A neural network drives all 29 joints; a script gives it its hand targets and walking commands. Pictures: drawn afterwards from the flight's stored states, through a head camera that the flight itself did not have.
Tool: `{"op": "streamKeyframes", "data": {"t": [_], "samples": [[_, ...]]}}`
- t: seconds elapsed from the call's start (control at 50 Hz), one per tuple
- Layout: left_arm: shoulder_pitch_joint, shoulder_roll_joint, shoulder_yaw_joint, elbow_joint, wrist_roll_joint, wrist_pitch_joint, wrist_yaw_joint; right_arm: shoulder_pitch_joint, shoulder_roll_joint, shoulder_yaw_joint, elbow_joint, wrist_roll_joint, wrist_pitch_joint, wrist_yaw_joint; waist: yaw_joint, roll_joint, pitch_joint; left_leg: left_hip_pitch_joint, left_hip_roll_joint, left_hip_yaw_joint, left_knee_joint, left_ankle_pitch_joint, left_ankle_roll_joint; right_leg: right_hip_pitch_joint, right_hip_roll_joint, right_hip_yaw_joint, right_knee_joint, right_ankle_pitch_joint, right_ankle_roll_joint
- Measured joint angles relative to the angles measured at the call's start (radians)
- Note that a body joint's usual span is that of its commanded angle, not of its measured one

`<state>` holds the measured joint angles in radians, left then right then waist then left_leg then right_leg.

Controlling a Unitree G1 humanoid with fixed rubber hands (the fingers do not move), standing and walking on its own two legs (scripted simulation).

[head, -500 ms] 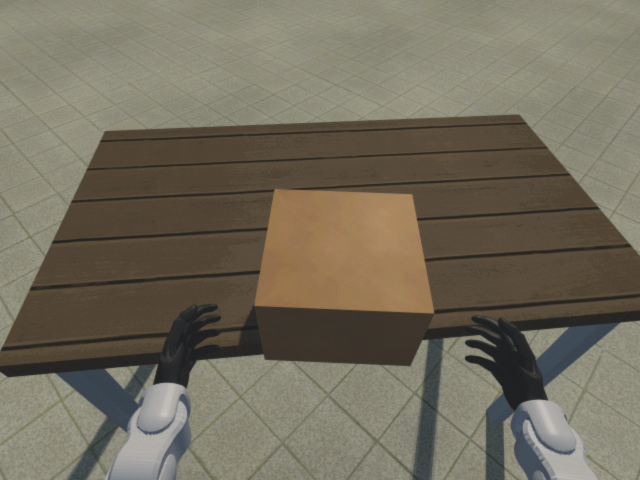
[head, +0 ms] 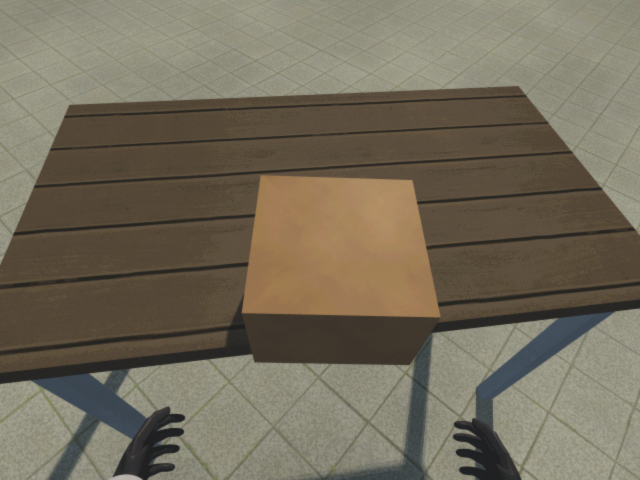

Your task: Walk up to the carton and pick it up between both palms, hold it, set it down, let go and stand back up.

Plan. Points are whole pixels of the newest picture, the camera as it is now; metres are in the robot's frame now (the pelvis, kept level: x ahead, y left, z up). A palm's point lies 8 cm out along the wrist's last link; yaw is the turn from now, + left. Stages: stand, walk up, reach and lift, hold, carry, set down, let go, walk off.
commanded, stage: let go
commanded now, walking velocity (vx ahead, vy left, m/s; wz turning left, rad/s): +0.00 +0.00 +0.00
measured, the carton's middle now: (334, 269) +0.39 -0.01 +0.01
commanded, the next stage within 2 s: stand in 0.30 s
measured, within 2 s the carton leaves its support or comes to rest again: neither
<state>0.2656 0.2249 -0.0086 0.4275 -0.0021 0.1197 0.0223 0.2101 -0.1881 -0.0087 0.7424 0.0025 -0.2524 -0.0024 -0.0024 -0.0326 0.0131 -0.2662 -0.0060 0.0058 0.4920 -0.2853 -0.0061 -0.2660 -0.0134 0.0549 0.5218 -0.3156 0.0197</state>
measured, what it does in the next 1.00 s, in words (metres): stands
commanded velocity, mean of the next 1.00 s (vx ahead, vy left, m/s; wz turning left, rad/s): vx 0.00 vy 0.00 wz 0.00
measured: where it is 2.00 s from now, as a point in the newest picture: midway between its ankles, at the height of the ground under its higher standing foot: outside the picture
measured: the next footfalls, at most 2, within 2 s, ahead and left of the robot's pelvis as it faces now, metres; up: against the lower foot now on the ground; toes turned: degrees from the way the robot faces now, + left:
none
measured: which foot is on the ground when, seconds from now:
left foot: down 0.00-1.00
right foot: down 0.00-1.00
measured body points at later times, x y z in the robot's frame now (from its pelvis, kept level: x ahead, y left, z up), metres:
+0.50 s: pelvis +0.01 -0.01 +0.00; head -0.02 +0.00 +0.45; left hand +0.09 +0.25 -0.11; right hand +0.11 -0.25 -0.13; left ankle -0.02 +0.12 -0.74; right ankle -0.03 -0.13 -0.74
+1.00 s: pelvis -0.01 -0.01 +0.00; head -0.04 +0.00 +0.45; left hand -0.07 +0.21 -0.16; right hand -0.03 -0.24 -0.16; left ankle -0.02 +0.12 -0.74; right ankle -0.03 -0.13 -0.74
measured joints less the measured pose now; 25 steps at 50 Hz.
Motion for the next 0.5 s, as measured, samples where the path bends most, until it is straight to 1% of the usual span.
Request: {"op": "streamKeyframes", "data": {"t": [0.12,0.2,0.32,0.34,0.38,0.42,0.46,0.5], "samples": [[-0.023,-0.015,0.007,-0.03,0.021,-0.005,0.001,-0.052,-0.012,0.022,0.057,0.013,-0.055,-0.007,-0.012,-0.009,-0.017,-0.007,-0.003,-0.012,0.015,-0.014,-0.002,-0.002,-0.002,-0.008,0.014,-0.017,-0.002],[-0.016,-0.023,0.015,-0.029,0.032,0.018,-0.009,-0.066,-0.006,0.045,0.097,0.022,-0.052,-0.018,-0.014,-0.015,-0.042,0.009,-0.002,-0.022,0.002,-0.013,-0.005,0.019,0.0,-0.016,-0.004,-0.016,-0.005],[0.02,-0.015,0.014,-0.033,0.034,0.045,-0.016,-0.07,0.006,0.049,0.13,0.022,-0.041,-0.024,-0.006,-0.015,-0.058,0.031,0.002,-0.033,-0.017,-0.004,-0.01,0.046,0.006,-0.023,-0.031,-0.005,-0.011],[0.024,-0.013,0.011,-0.026,0.032,0.034,-0.016,-0.068,0.005,0.044,0.128,0.015,-0.03,-0.021,-0.005,-0.012,-0.06,0.031,0.004,-0.036,-0.017,-0.003,-0.011,0.049,0.008,-0.026,-0.034,-0.003,-0.012],[0.036,-0.009,0.006,0.037,0.028,-0.036,-0.018,-0.047,-0.008,0.032,0.125,-0.029,0.057,-0.003,0.001,0.007,-0.077,0.022,0.01,-0.049,0.008,-0.013,-0.01,0.059,0.014,-0.04,-0.041,-0.002,-0.01],[0.063,-0.002,0.012,0.096,0.031,-0.086,-0.018,-0.02,-0.02,0.022,0.141,-0.055,0.138,0.01,0.007,0.019,-0.097,0.023,0.014,-0.058,0.035,-0.032,-0.011,0.071,0.018,-0.049,-0.032,-0.013,-0.011],[0.094,0.005,0.023,0.146,0.037,-0.11,-0.018,0.016,-0.025,0.011,0.163,-0.058,0.189,0.018,0.013,0.024,-0.112,0.028,0.015,-0.065,0.056,-0.048,-0.012,0.082,0.02,-0.057,-0.019,-0.026,-0.013],[0.12,0.012,0.033,0.192,0.041,-0.118,-0.018,0.054,-0.028,0.002,0.187,-0.059,0.219,0.023,0.018,0.023,-0.119,0.034,0.013,-0.073,0.069,-0.058,-0.014,0.093,0.019,-0.066,-0.01,-0.037,-0.015]]}}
